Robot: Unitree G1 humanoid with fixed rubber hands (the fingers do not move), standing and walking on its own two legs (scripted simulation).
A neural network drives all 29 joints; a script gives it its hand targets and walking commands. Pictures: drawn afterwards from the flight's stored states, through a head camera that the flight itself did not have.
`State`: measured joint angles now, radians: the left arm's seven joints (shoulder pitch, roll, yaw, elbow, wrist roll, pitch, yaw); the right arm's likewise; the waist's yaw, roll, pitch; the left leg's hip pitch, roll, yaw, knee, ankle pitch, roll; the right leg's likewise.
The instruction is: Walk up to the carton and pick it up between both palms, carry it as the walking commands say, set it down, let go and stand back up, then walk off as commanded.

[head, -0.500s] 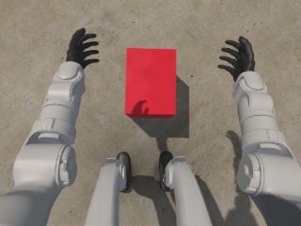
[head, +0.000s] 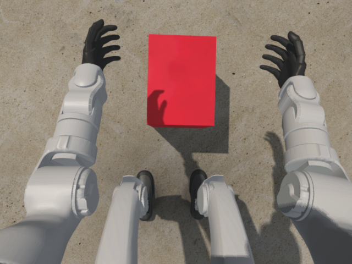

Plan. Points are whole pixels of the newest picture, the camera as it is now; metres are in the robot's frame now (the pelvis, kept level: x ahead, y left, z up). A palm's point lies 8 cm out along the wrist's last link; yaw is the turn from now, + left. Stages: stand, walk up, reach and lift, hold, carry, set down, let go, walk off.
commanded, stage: reach and lift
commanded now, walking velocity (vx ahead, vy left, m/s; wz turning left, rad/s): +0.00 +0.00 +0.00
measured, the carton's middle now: (179, 88) +0.54 -0.03 -0.48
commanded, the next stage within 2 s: none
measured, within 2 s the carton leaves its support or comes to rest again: neither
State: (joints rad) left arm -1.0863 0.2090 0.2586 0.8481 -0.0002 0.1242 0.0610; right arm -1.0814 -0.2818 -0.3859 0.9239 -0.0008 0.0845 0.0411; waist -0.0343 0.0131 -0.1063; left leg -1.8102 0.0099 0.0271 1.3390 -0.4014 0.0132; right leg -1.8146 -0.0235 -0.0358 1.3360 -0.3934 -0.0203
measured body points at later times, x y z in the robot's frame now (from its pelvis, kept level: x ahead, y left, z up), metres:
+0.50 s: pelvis -0.05 -0.01 -0.15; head +0.32 -0.02 +0.09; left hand +0.52 +0.15 -0.30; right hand +0.51 -0.23 -0.31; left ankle +0.07 +0.11 -0.56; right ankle +0.08 -0.11 -0.56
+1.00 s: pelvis -0.05 +0.00 -0.23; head +0.33 -0.03 +0.00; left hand +0.52 +0.16 -0.42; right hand +0.50 -0.22 -0.43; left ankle +0.07 +0.11 -0.56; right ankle +0.08 -0.11 -0.56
